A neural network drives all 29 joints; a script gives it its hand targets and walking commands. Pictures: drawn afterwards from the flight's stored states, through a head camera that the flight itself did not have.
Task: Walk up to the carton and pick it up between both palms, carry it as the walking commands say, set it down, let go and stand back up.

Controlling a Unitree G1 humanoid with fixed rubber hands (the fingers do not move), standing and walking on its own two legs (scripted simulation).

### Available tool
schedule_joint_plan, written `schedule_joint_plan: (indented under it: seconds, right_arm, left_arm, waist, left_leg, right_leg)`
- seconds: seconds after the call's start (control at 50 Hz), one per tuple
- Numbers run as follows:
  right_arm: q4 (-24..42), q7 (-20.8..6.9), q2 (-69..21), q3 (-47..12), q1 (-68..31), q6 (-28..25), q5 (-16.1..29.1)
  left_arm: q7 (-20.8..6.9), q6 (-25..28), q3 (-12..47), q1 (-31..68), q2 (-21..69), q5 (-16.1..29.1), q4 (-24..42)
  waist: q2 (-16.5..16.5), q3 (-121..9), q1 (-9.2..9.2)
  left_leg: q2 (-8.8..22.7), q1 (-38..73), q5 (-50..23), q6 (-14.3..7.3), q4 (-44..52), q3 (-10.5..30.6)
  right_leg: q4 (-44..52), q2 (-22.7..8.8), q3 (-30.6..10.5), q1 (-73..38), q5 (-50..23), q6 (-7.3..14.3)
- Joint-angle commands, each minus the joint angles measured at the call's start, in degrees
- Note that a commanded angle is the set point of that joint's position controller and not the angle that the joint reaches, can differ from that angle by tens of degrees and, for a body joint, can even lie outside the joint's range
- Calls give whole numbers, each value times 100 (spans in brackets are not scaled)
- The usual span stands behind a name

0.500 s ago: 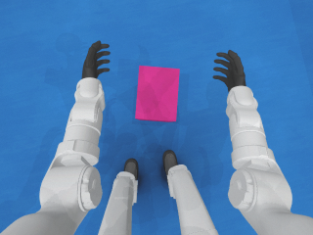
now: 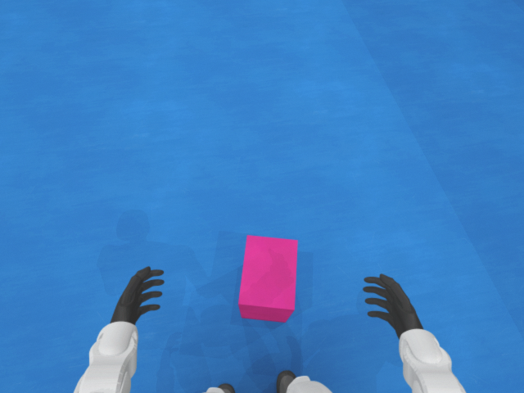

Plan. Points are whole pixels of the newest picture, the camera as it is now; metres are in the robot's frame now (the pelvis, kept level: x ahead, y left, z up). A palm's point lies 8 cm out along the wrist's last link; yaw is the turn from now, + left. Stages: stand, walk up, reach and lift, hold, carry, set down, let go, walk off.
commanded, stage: let go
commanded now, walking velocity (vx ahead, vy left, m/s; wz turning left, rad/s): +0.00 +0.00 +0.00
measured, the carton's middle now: (267, 281) +0.42 -0.04 -0.62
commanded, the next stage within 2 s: stand in 0.62 s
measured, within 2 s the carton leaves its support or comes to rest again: neither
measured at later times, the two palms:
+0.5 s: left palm (82, 362) +0.19 +0.25 -0.05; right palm (420, 350) +0.18 -0.23 -0.05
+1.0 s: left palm (91, 390) +0.15 +0.25 -0.11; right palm (443, 385) +0.14 -0.27 -0.09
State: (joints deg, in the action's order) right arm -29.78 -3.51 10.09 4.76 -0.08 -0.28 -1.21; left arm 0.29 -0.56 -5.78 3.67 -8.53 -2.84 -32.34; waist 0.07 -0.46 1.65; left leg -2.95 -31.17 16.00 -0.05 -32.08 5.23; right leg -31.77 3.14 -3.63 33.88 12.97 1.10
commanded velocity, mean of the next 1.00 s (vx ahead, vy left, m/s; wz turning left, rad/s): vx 0.00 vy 0.00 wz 0.00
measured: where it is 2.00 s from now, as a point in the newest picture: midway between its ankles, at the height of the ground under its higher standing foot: outside the picture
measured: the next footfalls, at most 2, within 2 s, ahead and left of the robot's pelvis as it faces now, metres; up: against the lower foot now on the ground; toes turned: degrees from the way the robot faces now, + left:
none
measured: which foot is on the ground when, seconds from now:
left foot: down 0.00-1.00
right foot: down 0.00-1.00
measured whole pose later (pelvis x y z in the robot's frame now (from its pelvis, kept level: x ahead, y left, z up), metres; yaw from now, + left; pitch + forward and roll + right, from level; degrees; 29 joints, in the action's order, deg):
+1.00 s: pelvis +0.06 +0.00 +0.00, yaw -4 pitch +4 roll -1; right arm -38.6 2.5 16.3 0.4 19.0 -1.9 -1.0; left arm 0.8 2.8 -0.2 -20.0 -14.4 -1.0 -44.2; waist -1.0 -6.1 0.5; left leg 0.0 -11.9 24.4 -0.5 -32.2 -0.2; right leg -33.6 4.8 -6.0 16.6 20.7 1.6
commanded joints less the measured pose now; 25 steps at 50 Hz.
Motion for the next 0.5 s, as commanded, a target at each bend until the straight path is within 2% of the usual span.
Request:
schedule_joint_plan:
  seconds: [0.0,0.06,0.22,0.48]
  right_arm:
    - [759,42,584,15,368,-120,111]
    - [935,38,623,-14,773,-51,166]
    - [1104,-24,719,-25,1168,277,201]
    - [1254,56,863,-74,1285,802,73]
  left_arm:
    - [-98,136,55,-423,-528,109,694]
    - [-177,114,153,-883,-640,170,862]
    - [-326,-178,265,-1332,-835,236,1167]
    - [-329,-490,185,-1531,-1012,251,1264]
  waist:
    - [5,-1700,-106]
    - [12,-1315,-149]
    - [-115,-150,-152]
    - [-123,54,-122]
  left_leg:
    - [67,1071,-1144,111,649,-346]
    - [78,1427,-1254,96,891,-392]
    - [153,2024,-1142,105,1214,-405]
    - [266,2231,-1946,74,966,-265]
  right_leg:
    - [454,-147,111,-2349,-1571,-197]
    - [659,-110,119,-2667,-1683,-197]
    - [966,-66,253,-2995,-1160,-140]
    - [753,6,171,-3215,-1317,-153]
